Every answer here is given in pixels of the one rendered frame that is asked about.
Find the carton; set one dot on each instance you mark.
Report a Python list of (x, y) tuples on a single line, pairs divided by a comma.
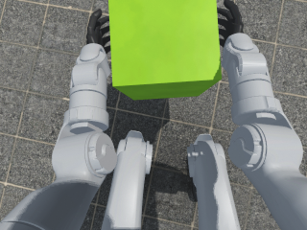
[(163, 49)]

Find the left robot shin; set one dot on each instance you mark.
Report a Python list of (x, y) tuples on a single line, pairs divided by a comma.
[(122, 144)]

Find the robot right upper arm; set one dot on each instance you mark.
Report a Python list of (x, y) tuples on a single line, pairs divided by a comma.
[(270, 157)]

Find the robot left hand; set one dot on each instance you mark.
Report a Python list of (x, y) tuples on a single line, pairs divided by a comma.
[(94, 31)]

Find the robot left thigh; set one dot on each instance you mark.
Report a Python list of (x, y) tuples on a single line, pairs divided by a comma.
[(125, 199)]

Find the robot right forearm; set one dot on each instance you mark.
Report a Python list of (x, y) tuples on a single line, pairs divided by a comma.
[(250, 84)]

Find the robot left forearm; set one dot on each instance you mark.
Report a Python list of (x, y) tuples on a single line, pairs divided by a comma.
[(88, 93)]

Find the robot right hand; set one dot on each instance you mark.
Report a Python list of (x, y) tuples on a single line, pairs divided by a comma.
[(233, 24)]

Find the robot left upper arm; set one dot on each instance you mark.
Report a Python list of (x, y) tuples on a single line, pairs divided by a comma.
[(81, 163)]

